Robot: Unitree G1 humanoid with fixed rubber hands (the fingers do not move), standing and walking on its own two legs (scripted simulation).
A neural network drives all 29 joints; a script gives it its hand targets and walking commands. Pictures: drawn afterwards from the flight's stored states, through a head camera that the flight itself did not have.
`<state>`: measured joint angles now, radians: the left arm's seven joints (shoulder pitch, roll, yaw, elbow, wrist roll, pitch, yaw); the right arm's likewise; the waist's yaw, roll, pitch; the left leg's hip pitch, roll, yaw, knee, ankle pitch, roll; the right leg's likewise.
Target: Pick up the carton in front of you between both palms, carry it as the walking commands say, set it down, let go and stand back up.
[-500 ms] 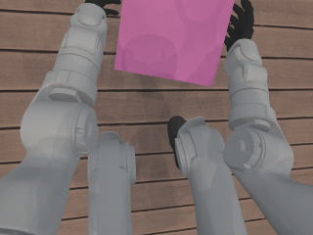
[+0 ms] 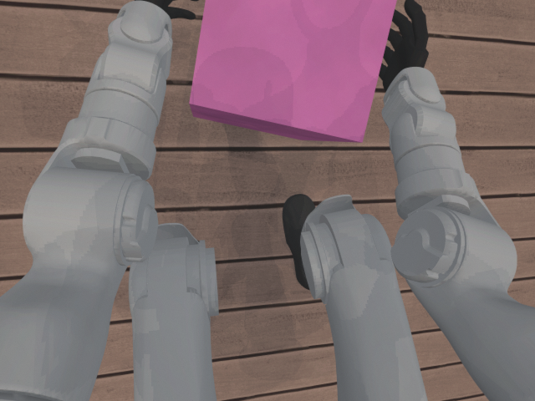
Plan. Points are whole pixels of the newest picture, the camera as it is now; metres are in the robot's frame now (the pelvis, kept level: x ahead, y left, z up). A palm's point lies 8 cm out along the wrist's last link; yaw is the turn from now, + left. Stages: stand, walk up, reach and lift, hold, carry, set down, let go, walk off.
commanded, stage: set down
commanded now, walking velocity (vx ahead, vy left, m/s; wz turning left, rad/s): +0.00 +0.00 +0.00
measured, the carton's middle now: (274, 59) +0.51 -0.07 -0.26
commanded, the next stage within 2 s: let go in 1.30 s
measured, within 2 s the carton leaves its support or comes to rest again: neither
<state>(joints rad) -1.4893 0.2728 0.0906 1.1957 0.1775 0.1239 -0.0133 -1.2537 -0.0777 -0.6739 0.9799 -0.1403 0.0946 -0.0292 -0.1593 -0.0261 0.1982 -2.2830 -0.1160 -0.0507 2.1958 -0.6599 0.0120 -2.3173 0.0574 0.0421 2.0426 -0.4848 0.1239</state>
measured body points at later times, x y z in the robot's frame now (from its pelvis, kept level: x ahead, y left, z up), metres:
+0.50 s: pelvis -0.02 -0.02 +0.02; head +0.34 +0.00 +0.29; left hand +0.58 +0.11 -0.13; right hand +0.47 -0.24 -0.13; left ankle +0.07 +0.10 -0.35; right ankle +0.14 -0.14 -0.35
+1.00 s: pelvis +0.01 -0.02 +0.14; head +0.33 +0.00 +0.45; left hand +0.59 +0.13 +0.02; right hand +0.46 -0.25 +0.03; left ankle +0.07 +0.10 -0.35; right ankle +0.14 -0.14 -0.35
